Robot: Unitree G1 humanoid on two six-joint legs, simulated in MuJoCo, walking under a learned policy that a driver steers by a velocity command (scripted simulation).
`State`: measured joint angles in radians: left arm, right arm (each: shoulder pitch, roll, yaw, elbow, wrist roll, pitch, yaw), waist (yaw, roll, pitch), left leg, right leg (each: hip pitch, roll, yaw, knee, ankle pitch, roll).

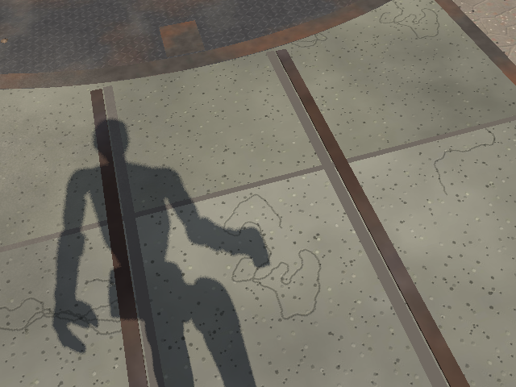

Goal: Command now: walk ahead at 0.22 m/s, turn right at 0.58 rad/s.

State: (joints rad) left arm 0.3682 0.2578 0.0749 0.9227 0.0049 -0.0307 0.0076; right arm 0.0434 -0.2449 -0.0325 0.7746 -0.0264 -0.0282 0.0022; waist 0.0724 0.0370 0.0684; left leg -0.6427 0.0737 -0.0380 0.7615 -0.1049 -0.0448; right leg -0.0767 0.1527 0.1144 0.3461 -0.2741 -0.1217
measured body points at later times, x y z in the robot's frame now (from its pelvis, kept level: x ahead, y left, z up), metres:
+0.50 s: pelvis +0.09 +0.02 -0.01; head +0.11 +0.02 +0.44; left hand +0.27 +0.25 -0.13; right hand +0.12 -0.25 -0.14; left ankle +0.18 +0.12 -0.74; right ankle +0.07 -0.09 -0.74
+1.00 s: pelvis +0.07 +0.05 +0.00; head +0.10 +0.08 +0.45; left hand +0.16 +0.34 -0.13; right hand +0.20 -0.22 -0.10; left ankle +0.06 +0.12 -0.74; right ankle +0.06 -0.09 -0.67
